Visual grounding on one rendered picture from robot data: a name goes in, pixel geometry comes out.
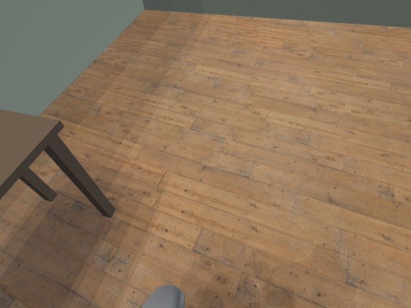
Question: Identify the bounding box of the robot left thigh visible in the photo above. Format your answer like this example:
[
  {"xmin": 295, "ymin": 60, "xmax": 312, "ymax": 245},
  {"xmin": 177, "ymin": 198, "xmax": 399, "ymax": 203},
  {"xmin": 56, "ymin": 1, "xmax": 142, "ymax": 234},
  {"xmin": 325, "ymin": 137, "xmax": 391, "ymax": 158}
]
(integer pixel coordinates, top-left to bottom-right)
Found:
[{"xmin": 142, "ymin": 286, "xmax": 185, "ymax": 308}]

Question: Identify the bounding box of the table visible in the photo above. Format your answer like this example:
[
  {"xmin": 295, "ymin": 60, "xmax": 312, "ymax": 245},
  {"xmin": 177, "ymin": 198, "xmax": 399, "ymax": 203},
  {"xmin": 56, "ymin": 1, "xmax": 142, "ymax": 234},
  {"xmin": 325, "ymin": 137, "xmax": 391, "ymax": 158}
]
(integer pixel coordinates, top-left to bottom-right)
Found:
[{"xmin": 0, "ymin": 109, "xmax": 115, "ymax": 218}]

